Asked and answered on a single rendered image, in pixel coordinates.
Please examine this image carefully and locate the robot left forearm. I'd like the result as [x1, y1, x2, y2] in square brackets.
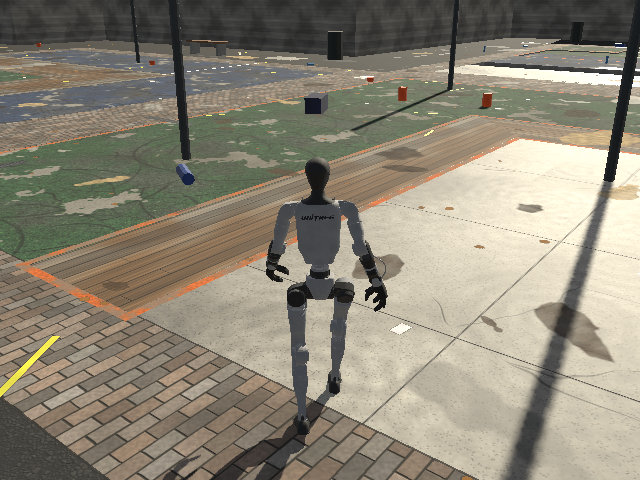
[266, 239, 282, 270]

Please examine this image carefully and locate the robot right hand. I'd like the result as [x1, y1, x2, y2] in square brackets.
[365, 283, 388, 312]

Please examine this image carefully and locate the left robot foot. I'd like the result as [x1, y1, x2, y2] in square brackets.
[294, 414, 310, 435]

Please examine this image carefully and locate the right robot upper arm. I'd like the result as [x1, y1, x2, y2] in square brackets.
[339, 200, 369, 257]

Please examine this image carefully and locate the left robot upper arm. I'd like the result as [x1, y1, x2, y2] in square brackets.
[271, 201, 298, 255]

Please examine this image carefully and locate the robot head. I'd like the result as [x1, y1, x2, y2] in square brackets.
[301, 157, 335, 205]

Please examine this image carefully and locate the robot right forearm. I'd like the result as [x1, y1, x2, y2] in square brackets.
[359, 240, 383, 287]

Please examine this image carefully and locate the robot left hand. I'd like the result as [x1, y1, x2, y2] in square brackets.
[266, 265, 289, 282]

